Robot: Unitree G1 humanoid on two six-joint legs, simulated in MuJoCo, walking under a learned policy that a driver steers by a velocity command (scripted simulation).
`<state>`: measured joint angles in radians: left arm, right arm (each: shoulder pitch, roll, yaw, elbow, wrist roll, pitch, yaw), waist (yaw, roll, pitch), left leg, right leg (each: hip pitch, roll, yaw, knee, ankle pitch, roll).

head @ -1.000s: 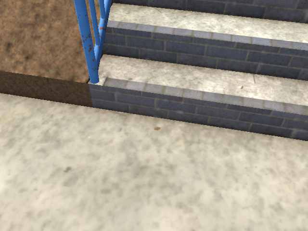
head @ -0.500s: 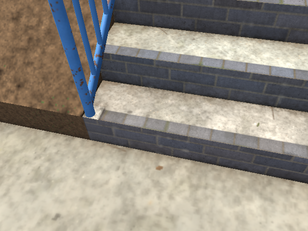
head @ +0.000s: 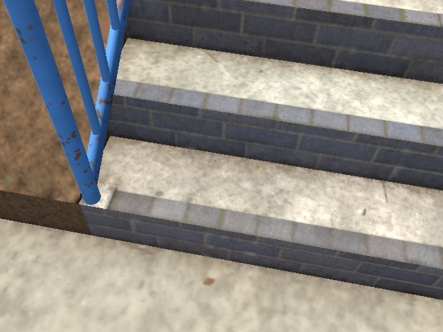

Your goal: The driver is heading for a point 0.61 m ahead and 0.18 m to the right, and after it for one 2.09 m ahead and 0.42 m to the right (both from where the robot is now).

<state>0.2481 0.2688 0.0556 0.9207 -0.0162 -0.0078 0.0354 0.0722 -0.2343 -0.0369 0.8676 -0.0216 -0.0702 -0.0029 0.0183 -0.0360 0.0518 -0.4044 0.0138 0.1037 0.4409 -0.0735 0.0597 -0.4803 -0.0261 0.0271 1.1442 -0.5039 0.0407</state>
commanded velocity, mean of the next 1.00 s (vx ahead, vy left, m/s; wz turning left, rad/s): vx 0.37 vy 0.00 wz -0.47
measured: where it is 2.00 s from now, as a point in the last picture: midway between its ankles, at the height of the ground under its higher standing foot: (269, 255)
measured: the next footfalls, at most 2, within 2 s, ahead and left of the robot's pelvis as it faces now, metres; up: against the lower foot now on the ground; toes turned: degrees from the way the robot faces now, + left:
right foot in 0.32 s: +0.06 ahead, -0.14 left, +0.00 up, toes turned -14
left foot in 0.76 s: +0.40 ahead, -0.02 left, +0.00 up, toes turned -26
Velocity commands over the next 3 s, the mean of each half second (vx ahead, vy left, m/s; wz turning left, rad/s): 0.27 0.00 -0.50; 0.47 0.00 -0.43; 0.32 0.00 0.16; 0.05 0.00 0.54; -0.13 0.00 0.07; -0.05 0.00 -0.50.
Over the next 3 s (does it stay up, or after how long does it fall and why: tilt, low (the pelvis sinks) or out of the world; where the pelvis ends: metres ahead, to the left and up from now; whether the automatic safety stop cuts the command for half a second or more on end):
stays up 0.52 -0.23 0.00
